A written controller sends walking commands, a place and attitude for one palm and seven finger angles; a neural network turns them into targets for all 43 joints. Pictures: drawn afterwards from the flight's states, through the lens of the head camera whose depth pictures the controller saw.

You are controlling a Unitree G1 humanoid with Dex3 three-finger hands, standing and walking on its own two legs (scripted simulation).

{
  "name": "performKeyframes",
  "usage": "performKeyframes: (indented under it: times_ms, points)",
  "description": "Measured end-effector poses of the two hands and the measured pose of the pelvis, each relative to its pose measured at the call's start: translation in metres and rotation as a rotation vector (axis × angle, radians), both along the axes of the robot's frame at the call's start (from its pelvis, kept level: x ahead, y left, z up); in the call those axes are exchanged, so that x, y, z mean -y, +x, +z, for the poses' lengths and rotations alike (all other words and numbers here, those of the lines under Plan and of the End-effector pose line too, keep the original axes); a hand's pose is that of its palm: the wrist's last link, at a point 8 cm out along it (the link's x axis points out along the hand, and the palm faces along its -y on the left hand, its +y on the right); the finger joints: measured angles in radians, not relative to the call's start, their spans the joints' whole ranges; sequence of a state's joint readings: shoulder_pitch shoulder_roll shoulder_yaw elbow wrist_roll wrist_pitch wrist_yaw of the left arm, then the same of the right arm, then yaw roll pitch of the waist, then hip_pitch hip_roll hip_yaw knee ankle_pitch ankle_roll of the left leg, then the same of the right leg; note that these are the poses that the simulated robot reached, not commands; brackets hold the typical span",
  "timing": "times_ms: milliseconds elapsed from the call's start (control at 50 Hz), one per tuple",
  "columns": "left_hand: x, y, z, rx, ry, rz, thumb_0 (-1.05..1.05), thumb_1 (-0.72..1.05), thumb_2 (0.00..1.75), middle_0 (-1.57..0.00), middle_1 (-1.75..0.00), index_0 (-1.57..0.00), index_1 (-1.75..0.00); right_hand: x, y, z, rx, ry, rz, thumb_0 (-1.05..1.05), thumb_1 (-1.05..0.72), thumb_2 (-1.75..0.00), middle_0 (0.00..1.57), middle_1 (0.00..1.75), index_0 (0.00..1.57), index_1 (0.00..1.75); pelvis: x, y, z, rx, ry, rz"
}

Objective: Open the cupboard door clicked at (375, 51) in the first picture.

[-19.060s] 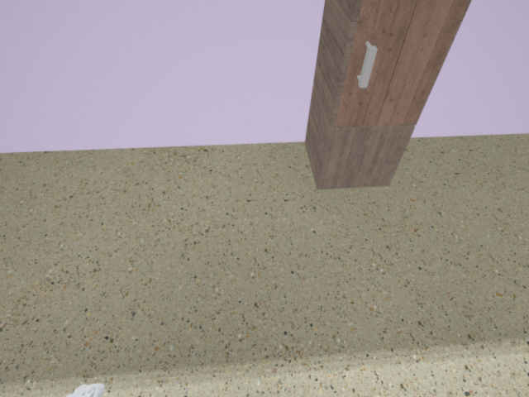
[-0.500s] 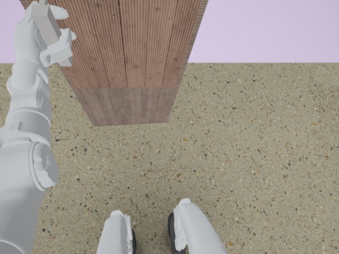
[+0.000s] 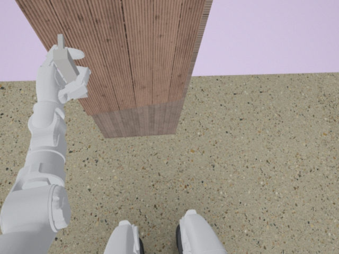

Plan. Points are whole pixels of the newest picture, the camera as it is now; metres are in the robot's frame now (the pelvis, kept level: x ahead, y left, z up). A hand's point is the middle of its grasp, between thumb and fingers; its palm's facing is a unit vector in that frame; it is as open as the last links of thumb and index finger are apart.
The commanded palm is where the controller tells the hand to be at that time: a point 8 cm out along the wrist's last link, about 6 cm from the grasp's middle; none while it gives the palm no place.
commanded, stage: pull the door open along its arc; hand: left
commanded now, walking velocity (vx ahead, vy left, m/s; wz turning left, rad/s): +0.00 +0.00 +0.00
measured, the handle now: (72, 68) +0.54 +0.18 +0.03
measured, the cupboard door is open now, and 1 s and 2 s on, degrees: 8 49 53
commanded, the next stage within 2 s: open thumb and fingers to let go in 0.56 s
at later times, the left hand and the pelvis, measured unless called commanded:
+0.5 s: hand (135, 144) +0.34 +0.04 +0.04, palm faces +0.34 -0.94 -0.01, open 6.5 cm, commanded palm +0.27 +0.08 +0.04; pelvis +0.01 -0.02 +0.01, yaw +3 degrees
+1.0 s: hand (153, 151) +0.33 +0.01 +0.04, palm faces +0.39 -0.92 -0.03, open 9.0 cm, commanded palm +0.28 +0.06 +0.04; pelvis -0.01 -0.07 +0.01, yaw +6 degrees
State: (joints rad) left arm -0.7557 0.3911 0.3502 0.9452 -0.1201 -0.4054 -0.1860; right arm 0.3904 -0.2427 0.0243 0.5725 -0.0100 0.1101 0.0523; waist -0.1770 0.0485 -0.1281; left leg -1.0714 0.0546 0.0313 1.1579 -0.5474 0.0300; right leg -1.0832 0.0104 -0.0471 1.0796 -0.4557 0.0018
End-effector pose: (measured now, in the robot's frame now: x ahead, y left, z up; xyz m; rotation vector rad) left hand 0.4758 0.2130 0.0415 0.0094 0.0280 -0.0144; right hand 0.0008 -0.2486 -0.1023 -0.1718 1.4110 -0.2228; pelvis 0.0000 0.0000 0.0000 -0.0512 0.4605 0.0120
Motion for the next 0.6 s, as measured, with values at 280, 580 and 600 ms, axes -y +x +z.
performKeyframes:
  times_ms: [280, 580, 600]
  points:
    - [0.067, -0.108, 0.000, 0.035, -0.075, 0.379, 0.03, 0.64, 0.74, -0.30, -1.35, -0.38, -1.35, -0.006, 0.117, 0.004, 0.282, 0.061, 0.195, 0.00, -0.90, -0.90, 0.20, 0.30, 0.20, 0.30, 0.005, 0.011, 0.010, 0.069, 0.023, 0.017]
    - [0.145, -0.187, 0.006, -0.012, 0.010, 0.297, 0.02, 0.62, 0.67, -0.30, -1.32, -0.34, -1.33, -0.024, 0.182, 0.015, 0.509, 0.146, 0.281, 0.00, -0.90, -0.90, 0.20, 0.30, 0.20, 0.30, 0.033, 0.007, 0.014, 0.150, 0.056, 0.042]
    - [0.149, -0.190, 0.007, -0.016, 0.014, 0.287, 0.02, 0.62, 0.67, -0.30, -1.31, -0.34, -1.33, -0.023, 0.184, 0.016, 0.521, 0.151, 0.282, 0.00, -0.90, -0.90, 0.20, 0.30, 0.20, 0.30, 0.035, 0.007, 0.015, 0.154, 0.058, 0.043]
